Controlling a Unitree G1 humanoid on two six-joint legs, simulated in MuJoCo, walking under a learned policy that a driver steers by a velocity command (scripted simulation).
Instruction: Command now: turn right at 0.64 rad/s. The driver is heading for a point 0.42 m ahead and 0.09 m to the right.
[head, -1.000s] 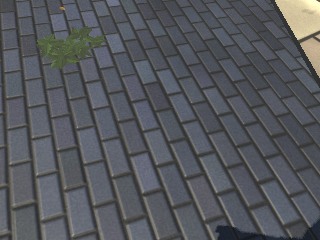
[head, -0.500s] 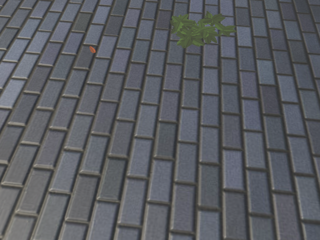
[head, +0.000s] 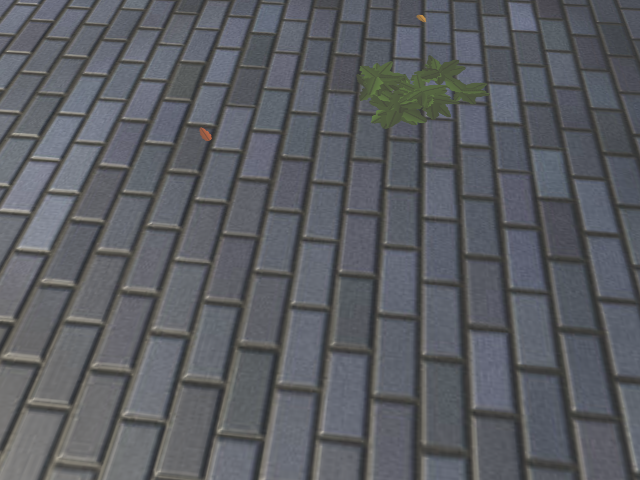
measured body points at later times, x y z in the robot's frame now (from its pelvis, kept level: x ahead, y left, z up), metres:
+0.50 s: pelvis +0.03 -0.03 +0.00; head +0.07 -0.06 +0.45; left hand +0.25 +0.21 -0.09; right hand +0.05 -0.34 -0.11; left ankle +0.13 +0.09 -0.70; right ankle -0.02 -0.10 -0.74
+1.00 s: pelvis +0.20 -0.06 +0.00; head +0.26 -0.05 +0.45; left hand +0.49 +0.11 -0.08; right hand +0.07 -0.33 -0.10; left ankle +0.10 +0.06 -0.74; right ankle +0.30 -0.21 -0.70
